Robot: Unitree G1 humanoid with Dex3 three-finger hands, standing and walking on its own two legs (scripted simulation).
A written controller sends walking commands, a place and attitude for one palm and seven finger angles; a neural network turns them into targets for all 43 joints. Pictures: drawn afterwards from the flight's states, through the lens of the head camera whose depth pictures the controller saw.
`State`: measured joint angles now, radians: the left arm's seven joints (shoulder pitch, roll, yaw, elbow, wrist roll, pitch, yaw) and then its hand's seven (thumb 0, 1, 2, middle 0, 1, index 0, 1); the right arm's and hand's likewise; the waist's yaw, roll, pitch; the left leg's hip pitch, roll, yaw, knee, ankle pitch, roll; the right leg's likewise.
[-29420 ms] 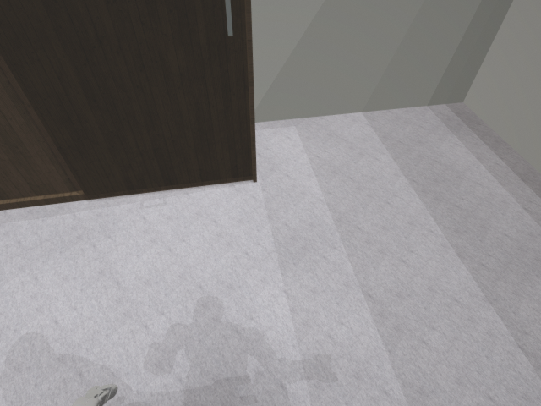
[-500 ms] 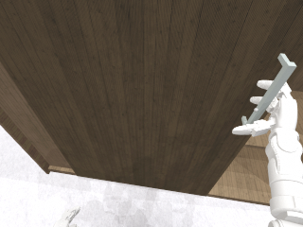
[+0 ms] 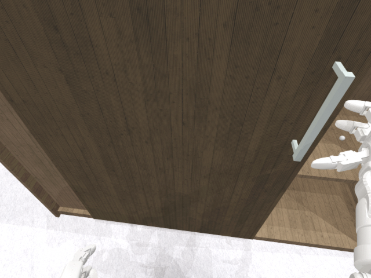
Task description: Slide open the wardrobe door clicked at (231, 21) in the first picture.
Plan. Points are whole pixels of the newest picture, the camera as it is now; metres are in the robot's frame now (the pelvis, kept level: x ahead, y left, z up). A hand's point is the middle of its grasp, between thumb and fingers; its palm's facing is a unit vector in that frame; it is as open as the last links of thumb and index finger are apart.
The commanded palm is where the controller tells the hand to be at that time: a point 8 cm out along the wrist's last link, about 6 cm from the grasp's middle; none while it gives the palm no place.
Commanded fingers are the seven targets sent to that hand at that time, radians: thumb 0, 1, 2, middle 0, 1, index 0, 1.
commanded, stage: slip the hand off the handle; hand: right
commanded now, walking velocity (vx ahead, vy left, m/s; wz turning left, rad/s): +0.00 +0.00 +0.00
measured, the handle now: (315, 118) +0.43 -0.26 +0.15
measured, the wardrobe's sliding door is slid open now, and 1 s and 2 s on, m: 0.60 0.60 0.60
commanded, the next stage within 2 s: draw the hand back to the body in 0.80 s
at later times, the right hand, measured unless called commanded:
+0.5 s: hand (352, 164) +0.31 -0.28 +0.14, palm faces +0.34 +0.93 -0.16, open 14.7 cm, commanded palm +0.26 -0.32 +0.15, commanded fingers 0.00 0.55 -0.20 0.25 1.15 0.25 1.15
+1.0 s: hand out of the picture +0.23 -0.28 +0.15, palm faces +0.28 +0.96 -0.09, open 14.7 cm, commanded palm +0.19 -0.32 +0.15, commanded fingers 0.00 0.55 -0.20 0.25 1.15 0.25 1.15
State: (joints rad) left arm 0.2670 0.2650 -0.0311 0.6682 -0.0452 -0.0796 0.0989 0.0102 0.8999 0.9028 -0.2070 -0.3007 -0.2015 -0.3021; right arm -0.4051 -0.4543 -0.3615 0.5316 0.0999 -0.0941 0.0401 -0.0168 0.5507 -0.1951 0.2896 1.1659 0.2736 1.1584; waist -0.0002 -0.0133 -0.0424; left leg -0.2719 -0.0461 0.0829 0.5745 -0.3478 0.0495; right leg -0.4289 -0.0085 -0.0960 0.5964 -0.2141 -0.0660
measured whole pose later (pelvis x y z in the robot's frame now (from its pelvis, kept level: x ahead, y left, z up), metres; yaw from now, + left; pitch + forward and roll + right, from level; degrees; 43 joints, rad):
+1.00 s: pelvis -0.02 +0.00 +0.00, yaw -2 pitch -3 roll +2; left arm 0.20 0.24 -0.09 0.68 -0.06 -0.20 0.13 0.01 0.90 0.90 -0.21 -0.30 -0.20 -0.30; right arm 0.02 -0.38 -0.35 0.07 0.28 -0.02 0.19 -0.02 0.55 -0.19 0.26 1.15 0.26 1.15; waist -0.06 -0.04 -0.03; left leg -0.16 -0.04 0.11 0.53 -0.32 0.05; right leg -0.33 0.01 -0.06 0.55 -0.17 -0.07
